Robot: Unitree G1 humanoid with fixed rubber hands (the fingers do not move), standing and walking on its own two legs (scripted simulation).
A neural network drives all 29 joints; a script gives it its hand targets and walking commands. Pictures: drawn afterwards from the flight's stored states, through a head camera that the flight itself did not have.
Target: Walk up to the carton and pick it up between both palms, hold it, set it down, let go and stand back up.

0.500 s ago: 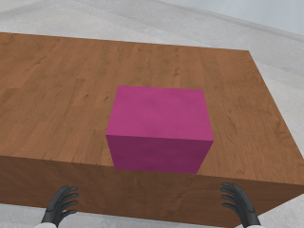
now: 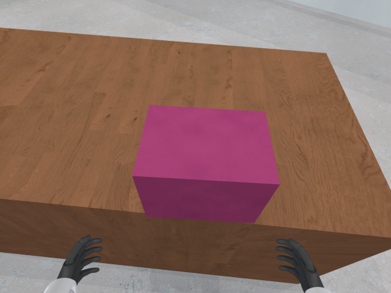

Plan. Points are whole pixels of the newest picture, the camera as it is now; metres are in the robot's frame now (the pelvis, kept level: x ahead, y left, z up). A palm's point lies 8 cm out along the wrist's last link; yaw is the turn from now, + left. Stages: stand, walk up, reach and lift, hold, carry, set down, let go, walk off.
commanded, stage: let go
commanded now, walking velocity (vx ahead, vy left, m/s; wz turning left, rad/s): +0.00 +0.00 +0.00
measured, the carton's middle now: (203, 166) +0.37 -0.01 +0.02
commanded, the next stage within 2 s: stand in 0.16 s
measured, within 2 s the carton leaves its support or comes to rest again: neither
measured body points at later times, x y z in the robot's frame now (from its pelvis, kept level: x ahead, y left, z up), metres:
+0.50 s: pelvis -0.01 -0.01 +0.00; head -0.03 +0.00 +0.45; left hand +0.15 +0.26 -0.07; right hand +0.14 -0.28 -0.07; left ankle -0.02 +0.12 -0.75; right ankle -0.03 -0.12 -0.75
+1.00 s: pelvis -0.01 -0.01 +0.00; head -0.03 +0.00 +0.45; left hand +0.14 +0.27 -0.08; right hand +0.13 -0.29 -0.08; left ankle -0.02 +0.12 -0.75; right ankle -0.03 -0.12 -0.75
